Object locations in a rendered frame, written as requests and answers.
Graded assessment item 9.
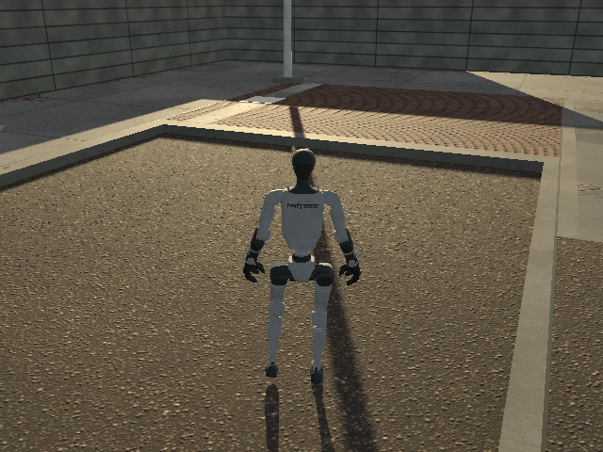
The robot left hand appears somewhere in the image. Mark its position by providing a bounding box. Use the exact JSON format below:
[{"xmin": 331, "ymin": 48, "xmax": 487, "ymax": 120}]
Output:
[{"xmin": 243, "ymin": 261, "xmax": 265, "ymax": 283}]

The robot right upper arm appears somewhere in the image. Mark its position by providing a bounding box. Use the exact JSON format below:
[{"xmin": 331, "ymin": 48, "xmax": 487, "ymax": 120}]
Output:
[{"xmin": 322, "ymin": 190, "xmax": 349, "ymax": 243}]

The robot left upper arm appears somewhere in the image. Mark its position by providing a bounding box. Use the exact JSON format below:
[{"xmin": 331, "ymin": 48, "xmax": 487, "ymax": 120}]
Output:
[{"xmin": 256, "ymin": 189, "xmax": 284, "ymax": 241}]

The robot left forearm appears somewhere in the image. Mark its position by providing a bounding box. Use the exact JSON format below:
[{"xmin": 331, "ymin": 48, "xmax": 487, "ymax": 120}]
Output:
[{"xmin": 245, "ymin": 226, "xmax": 265, "ymax": 265}]

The robot right forearm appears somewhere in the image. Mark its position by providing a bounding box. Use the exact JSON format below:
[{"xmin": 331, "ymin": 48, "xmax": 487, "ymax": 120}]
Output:
[{"xmin": 339, "ymin": 228, "xmax": 358, "ymax": 267}]

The robot right foot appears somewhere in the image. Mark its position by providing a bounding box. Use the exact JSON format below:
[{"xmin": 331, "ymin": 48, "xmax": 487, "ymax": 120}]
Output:
[{"xmin": 310, "ymin": 360, "xmax": 323, "ymax": 384}]

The robot left shin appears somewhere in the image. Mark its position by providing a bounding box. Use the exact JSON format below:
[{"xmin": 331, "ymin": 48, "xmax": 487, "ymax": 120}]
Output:
[{"xmin": 268, "ymin": 300, "xmax": 282, "ymax": 365}]

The robot right hand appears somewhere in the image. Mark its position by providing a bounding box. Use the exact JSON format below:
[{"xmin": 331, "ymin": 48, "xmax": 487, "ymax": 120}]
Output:
[{"xmin": 339, "ymin": 263, "xmax": 361, "ymax": 285}]

